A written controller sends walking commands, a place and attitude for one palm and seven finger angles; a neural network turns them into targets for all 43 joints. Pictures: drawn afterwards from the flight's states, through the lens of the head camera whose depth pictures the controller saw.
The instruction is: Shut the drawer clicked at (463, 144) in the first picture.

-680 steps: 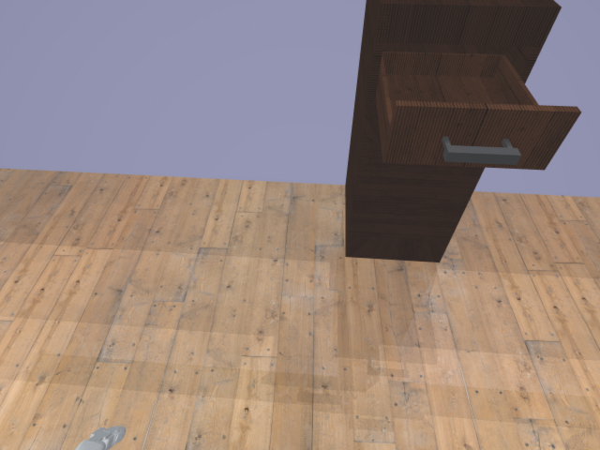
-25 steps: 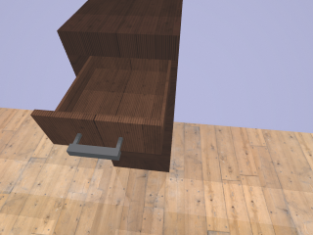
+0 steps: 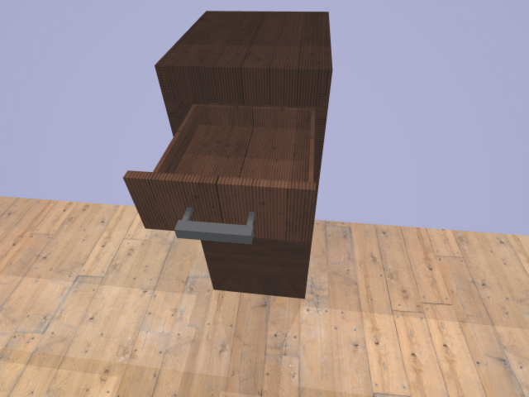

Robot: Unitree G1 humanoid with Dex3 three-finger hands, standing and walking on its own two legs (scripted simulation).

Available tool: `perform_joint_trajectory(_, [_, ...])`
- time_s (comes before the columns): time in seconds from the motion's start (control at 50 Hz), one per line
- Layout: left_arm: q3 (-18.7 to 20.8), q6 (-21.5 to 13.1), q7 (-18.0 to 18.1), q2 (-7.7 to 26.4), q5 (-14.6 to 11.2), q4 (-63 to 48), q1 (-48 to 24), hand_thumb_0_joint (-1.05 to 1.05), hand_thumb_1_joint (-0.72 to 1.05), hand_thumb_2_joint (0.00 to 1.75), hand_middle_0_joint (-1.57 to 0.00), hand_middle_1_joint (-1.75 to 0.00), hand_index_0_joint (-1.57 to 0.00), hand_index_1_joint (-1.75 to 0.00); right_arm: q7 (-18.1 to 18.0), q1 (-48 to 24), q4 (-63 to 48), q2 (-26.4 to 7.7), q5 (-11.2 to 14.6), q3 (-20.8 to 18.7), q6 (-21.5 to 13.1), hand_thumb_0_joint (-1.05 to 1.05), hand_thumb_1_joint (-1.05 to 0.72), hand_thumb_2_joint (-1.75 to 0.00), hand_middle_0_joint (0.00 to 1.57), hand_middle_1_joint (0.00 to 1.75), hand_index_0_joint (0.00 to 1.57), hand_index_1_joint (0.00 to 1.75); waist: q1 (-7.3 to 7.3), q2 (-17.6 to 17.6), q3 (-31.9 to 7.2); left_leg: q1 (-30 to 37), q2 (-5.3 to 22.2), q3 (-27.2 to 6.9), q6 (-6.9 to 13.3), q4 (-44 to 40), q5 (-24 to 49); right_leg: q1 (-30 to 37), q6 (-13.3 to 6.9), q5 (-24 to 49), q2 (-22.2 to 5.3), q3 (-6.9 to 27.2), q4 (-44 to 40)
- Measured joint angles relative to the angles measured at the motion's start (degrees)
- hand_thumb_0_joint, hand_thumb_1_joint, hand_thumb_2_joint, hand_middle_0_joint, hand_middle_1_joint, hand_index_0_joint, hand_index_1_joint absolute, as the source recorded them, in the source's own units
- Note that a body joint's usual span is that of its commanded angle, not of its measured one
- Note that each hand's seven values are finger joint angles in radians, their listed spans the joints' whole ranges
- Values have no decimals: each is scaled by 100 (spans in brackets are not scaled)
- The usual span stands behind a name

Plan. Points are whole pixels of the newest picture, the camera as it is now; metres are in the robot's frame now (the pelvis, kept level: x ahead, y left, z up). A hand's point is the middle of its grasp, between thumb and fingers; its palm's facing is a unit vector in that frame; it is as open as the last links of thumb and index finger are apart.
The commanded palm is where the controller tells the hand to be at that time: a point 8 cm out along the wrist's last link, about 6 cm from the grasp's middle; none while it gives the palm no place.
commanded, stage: come to a stop and stand still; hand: left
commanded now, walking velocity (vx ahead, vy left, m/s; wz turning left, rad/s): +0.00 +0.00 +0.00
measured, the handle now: (217, 223) +0.40 +0.11 +0.05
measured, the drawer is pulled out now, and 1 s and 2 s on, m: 0.28 0.28 0.28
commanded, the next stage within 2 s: look again from close up in 0.64 s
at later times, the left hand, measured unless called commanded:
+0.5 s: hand out of the picture -0.03 +0.22 -0.16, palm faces +0.04 -0.98 -0.19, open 7.3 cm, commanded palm none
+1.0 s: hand out of the picture -0.03 +0.19 -0.16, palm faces +0.06 -0.99 -0.16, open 7.3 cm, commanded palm none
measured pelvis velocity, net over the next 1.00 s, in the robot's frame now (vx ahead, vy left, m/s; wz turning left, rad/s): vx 0.00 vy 0.04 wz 0.04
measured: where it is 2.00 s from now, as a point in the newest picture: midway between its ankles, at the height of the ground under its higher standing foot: outside the picture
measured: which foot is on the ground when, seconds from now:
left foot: down 0.00-1.00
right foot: up 0.00-0.02, down 0.04-1.00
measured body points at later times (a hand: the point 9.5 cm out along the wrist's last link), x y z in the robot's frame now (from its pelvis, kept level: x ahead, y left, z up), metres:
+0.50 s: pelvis -0.04 +0.05 +0.01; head -0.04 +0.05 +0.46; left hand -0.03 +0.27 -0.14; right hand -0.04 -0.19 -0.14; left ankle +0.00 +0.08 -0.72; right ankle +0.02 -0.09 -0.72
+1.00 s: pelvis +0.00 +0.04 +0.02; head +0.01 +0.04 +0.47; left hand -0.03 +0.24 -0.14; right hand +0.02 -0.19 -0.13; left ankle +0.00 +0.08 -0.72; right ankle +0.02 -0.09 -0.72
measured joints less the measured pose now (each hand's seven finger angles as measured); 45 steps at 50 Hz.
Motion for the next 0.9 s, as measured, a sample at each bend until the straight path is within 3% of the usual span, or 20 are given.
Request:
perform_joint_trajectory(0.06, [0,-165,-2,31,31,-79,156,0,91,90,-20,-30,-20,-30,16,-72,-75,37,37,66,-43,1,-90,-90,20,30,20,30,118,-1,78,-234,-81,89,36,92,73,343,-73,209,84,36,-782])
perform_joint_trajectory(0.12, [-90,-227,-17,-41,42,-75,240,0,91,90,-19,-30,-20,-30,25,-95,-83,59,87,88,-62,1,-90,-90,20,30,20,30,44,118,253,-327,-114,-63,-56,-33,172,324,-110,459,73,-76,-1002])
perform_joint_trajectory(0.18, [-107,-228,-3,-57,36,-58,293,0,91,90,-19,-30,-20,-30,18,42,-5,113,101,78,-99,1,-92,-90,20,30,20,30,-7,16,314,-354,-160,-100,-94,-221,296,336,-103,644,21,-125,-1233])
perform_joint_trajectory(0.26, [-144,-206,-22,-87,-5,54,276,0,91,90,-20,-30,-20,-30,30,359,256,118,71,110,-163,0,-92,-90,20,30,20,30,-25,-146,279,-216,-190,-46,209,-574,684,414,-36,641,41,-48,-1423])
perform_joint_trajectory(0.44, [-169,-242,-35,-220,12,196,184,0,92,90,-20,-30,-20,-30,-39,581,739,94,90,148,-138,1,-91,-90,20,30,20,30,-42,-190,226,-49,-343,-2,360,-1072,960,461,-59,506,3,142,-1619])
perform_joint_trajectory(0.7, [-239,-343,6,-308,9,438,414,0,91,90,-19,-30,-20,-30,-29,241,839,224,105,190,-250,1,-92,-90,20,30,20,30,11,-125,136,83,-432,-88,346,-1266,1006,678,57,1030,16,250,-1994])
perform_joint_trajectory(0.9, [-326,-412,20,-379,6,563,537,0,91,90,-19,-30,-20,-30,-17,181,871,194,142,215,-325,1,-91,-90,20,30,20,30,34,-208,78,123,-414,-148,309,-1390,945,726,156,1010,52,243,-2131])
